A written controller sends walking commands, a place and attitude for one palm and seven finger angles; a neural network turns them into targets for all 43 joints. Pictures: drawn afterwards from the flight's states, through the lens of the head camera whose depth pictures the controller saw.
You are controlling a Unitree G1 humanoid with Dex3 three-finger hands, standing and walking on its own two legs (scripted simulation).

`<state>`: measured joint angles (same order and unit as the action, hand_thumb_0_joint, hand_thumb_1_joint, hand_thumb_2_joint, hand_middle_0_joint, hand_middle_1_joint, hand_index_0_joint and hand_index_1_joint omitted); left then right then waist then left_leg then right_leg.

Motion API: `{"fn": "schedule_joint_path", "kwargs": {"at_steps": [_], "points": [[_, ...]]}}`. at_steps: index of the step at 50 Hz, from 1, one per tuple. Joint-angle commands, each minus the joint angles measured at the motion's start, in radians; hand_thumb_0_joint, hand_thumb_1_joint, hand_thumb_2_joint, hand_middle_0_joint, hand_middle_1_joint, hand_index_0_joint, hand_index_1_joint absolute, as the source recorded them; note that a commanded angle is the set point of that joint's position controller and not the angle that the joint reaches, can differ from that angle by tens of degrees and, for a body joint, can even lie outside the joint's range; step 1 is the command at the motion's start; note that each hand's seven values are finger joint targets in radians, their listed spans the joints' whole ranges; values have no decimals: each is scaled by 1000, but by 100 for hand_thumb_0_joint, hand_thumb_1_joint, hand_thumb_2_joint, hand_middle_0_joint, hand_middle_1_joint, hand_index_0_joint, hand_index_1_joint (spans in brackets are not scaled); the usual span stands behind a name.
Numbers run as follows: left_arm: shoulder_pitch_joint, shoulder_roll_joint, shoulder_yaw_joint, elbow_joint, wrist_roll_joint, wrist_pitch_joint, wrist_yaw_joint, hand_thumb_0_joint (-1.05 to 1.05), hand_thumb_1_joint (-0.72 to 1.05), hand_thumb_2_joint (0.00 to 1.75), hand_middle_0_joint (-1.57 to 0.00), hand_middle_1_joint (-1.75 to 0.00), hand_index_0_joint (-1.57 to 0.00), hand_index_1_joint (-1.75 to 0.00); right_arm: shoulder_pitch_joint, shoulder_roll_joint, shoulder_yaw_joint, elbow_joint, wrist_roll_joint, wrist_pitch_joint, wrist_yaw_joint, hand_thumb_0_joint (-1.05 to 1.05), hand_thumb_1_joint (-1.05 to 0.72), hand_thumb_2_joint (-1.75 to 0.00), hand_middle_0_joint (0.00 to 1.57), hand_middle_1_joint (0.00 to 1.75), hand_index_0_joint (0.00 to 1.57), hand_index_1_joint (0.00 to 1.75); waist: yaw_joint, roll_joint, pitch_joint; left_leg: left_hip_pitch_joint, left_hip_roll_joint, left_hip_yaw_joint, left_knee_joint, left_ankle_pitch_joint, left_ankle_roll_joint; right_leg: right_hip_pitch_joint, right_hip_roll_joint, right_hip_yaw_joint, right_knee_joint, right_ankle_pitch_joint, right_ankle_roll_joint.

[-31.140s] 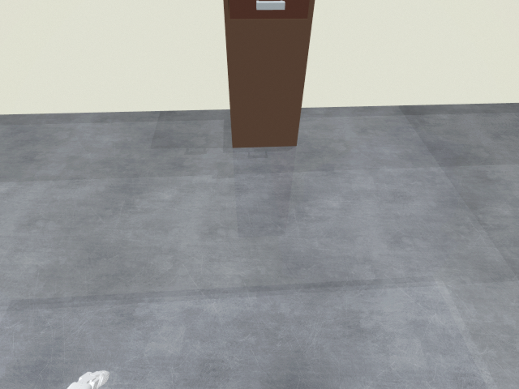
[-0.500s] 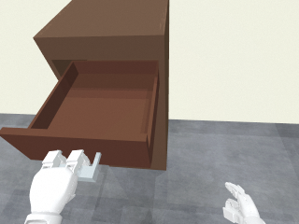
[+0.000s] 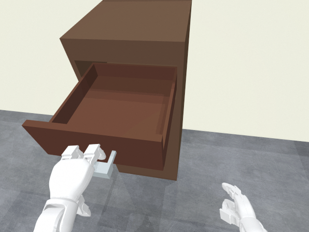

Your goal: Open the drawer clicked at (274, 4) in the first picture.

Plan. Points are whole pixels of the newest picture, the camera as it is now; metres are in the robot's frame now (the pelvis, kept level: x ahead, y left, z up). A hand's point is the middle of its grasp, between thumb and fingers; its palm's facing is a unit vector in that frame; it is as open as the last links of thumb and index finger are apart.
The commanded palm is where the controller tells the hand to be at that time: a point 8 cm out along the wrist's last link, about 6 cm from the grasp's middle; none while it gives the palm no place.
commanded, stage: lift the hand off the handle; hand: left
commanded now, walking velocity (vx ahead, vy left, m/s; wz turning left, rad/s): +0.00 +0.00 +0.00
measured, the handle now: (90, 159) +0.26 +0.21 +0.06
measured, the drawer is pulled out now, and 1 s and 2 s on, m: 0.30 0.30 0.30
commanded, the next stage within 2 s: draw the hand back to the body in 1.58 s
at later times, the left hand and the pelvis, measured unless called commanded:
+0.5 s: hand (84, 176) +0.22 +0.21 +0.05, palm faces +0.02 -0.11 -0.99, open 13.3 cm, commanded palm +0.20 +0.21 +0.13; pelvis -0.01 +0.01 +0.01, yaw +0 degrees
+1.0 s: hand (72, 160) +0.22 +0.22 +0.12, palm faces +0.07 -0.11 -0.99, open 13.3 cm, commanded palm +0.19 +0.21 +0.20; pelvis -0.01 +0.01 +0.02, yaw +0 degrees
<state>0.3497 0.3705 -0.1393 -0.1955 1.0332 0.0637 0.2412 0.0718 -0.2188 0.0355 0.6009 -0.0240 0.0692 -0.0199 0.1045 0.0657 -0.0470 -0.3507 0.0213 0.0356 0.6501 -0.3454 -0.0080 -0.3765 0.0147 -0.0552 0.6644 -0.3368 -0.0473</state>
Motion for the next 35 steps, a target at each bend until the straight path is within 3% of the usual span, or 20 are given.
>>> {"fn": "schedule_joint_path", "kwargs": {"at_steps": [1,3,9,10,12,14,16,18,21,23,27,30,31,35], "points": [[-150,98,72,-158,1,-9,31,0,-50,30,-30,-120,-30,-120,-130,-88,-46,-152,-2,-53,-2,0,-90,-90,20,30,20,30,-17,-64,-124,42,-56,-12,-79,179,28,51,5,73,-142,186,25],[-143,118,89,-151,10,-6,41,0,-50,30,-30,-120,-30,-120,-131,-88,-47,-155,-3,-55,-2,0,-90,-90,20,30,20,30,-10,-74,-138,47,-56,-13,-80,184,27,58,6,77,-143,183,22],[-219,79,34,-140,23,-1,48,0,-50,30,-30,-120,-30,-120,-127,-86,-51,-151,-1,-57,-2,0,-90,-90,20,30,20,30,-18,-66,-160,51,-57,-13,-87,161,30,49,2,72,-145,135,21],[-220,96,56,-125,16,3,49,0,-50,30,-30,-120,-30,-120,-129,-85,-57,-143,4,-54,-5,0,-90,-90,20,30,20,30,-18,-64,-149,47,-57,-12,-92,155,28,55,3,75,-152,132,19],[-285,88,36,-102,23,8,47,0,-50,30,-30,-120,-30,-120,-129,-89,-53,-136,4,-53,-9,0,-90,-90,20,30,20,30,-32,-91,-130,38,-58,-14,-96,132,31,35,3,71,-157,108,24],[-323,108,44,-81,25,11,46,0,-50,30,-30,-120,-30,-120,-133,-89,-50,-135,4,-54,-14,0,-90,-90,20,30,20,30,-29,-100,-127,34,-58,-12,-101,107,33,33,-1,76,-168,66,26],[-317,120,55,-108,22,13,43,0,-50,30,-30,-120,-30,-120,-136,-87,-52,-137,5,-52,-19,0,-90,-90,20,30,20,30,-14,-70,-157,54,-59,-12,-112,116,34,59,0,73,-169,64,22],[-380,154,71,-148,11,20,38,0,-50,30,-30,-120,-30,-120,-147,-88,-51,-135,10,-49,-24,0,-90,-90,20,30,20,30,-20,-30,-175,83,-56,-15,-123,134,32,78,1,76,-178,75,18],[-368,135,55,-169,-9,19,21,0,-50,30,-30,-120,-30,-120,-147,-83,-46,-136,11,-56,-26,0,-90,-90,20,30,20,30,-13,-34,-173,96,-57,-16,-137,153,35,97,-1,64,-183,94,21],[-354,183,106,-209,-32,13,10,0,-50,30,-30,-120,-30,-120,-160,-87,-46,-140,14,-55,-29,0,-90,-90,20,30,20,30,-4,-38,-181,114,-53,-19,-152,180,34,136,2,68,-195,124,20],[-396,193,119,-210,-48,-4,-5,0,-50,30,-30,-120,-30,-120,-169,-82,-38,-131,16,-60,-34,0,-90,-90,20,30,20,30,-13,-47,-113,112,-51,-20,-179,162,34,118,2,62,-223,95,25],[-379,190,122,-249,-54,0,-22,0,-50,30,-30,-120,-30,-120,-174,-81,-39,-135,21,-57,-27,0,-90,-90,20,30,20,30,-2,-27,-140,147,-46,-19,-198,199,30,152,5,55,-229,126,20],[-397,164,89,-262,-50,-1,-28,0,-50,30,-30,-120,-30,-120,-171,-82,-36,-138,19,-61,-24,0,-90,-90,20,30,20,30,-7,-20,-154,158,-47,-17,-197,214,32,147,4,47,-225,135,23],[-408,207,124,-313,-66,6,-47,0,-50,30,-30,-120,-30,-120,-180,-84,-37,-131,24,-56,-19,0,-90,-90,20,30,20,30,-2,-1,-159,187,-41,-22,-224,242,27,188,8,46,-241,163,18]]}}
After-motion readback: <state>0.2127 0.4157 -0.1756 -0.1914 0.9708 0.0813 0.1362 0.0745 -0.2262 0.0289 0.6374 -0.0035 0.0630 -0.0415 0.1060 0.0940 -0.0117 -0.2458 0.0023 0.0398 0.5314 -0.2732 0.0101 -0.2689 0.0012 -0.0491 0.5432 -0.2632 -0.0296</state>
